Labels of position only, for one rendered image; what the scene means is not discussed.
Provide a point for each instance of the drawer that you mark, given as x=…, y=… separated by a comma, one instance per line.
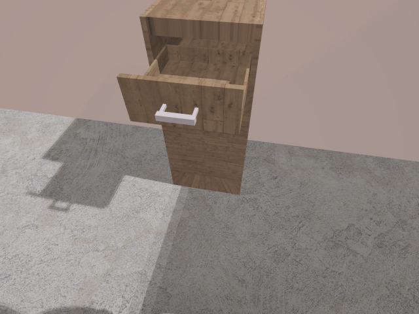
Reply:
x=213, y=80

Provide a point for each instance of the cabinet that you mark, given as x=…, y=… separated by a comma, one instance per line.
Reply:
x=202, y=159

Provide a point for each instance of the handle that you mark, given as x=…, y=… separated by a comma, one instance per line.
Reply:
x=177, y=118

